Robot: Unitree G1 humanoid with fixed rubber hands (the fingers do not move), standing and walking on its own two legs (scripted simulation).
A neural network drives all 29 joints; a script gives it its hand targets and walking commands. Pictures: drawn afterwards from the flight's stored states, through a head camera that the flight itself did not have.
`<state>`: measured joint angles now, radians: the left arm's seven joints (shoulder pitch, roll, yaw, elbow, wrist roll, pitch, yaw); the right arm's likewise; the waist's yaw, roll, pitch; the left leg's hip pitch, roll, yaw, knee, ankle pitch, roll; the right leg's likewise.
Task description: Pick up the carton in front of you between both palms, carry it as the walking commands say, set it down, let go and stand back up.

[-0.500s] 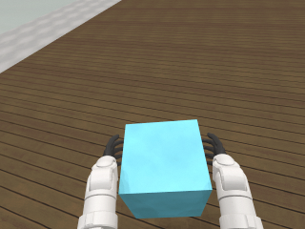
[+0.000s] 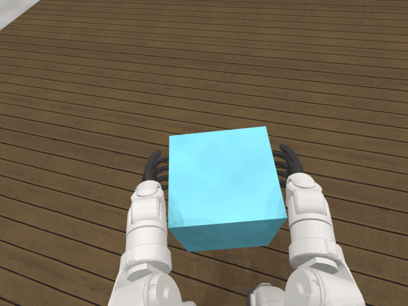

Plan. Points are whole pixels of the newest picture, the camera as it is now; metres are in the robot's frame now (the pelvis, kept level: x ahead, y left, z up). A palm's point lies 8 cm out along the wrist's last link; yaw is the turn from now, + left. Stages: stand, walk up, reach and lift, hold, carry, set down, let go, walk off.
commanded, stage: set down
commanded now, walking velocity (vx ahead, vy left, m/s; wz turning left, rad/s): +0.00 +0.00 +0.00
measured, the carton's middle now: (222, 195) +0.36 -0.01 -0.08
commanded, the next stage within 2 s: none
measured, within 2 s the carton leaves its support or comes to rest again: rests again in 1.90 s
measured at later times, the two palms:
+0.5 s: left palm (176, 205) +0.39 +0.13 -0.19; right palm (280, 199) +0.39 -0.17 -0.20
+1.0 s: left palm (194, 209) +0.44 +0.10 -0.35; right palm (280, 210) +0.42 -0.20 -0.36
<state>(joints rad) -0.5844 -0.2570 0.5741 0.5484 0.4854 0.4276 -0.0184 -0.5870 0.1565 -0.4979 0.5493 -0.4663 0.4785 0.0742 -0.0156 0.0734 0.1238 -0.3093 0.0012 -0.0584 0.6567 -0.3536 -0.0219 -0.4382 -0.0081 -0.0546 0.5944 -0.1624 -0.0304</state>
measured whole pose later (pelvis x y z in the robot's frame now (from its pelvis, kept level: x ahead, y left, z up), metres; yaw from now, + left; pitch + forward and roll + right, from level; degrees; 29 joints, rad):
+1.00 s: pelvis -0.05 +0.01 -0.25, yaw +3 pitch +46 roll +6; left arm -0.98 -0.11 0.48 0.63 0.14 0.21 0.14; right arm -1.01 -0.11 -0.35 0.67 -0.22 0.29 0.00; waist -0.04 0.08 -0.11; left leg -1.91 -0.10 0.00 1.75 -0.66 -0.04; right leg -2.10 -0.01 0.07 1.65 -0.35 0.00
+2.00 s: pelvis -0.08 +0.02 -0.38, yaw +6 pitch +40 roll +4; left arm -1.37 0.06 0.33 0.86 0.00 0.20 0.19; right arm -1.45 -0.39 -0.25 1.07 -0.04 0.21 0.03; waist -0.08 0.06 0.30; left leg -2.21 -0.20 -0.01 2.18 -0.68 -0.07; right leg -2.38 -0.07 0.07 2.04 -0.36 -0.01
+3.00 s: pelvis -0.08 +0.02 -0.38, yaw +4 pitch +34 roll +3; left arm -1.42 0.24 0.09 0.92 -0.18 0.12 0.17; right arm -1.51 -0.56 -0.19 1.20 0.18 0.03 0.02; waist -0.05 0.05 0.46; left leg -2.13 -0.18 -0.01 2.23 -0.71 -0.08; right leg -2.31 -0.06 0.06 2.08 -0.37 -0.01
